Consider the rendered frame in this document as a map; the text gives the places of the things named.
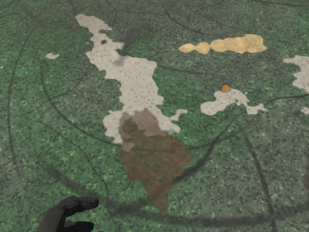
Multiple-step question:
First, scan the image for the left robot hand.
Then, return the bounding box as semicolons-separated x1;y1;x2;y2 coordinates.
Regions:
34;195;104;232

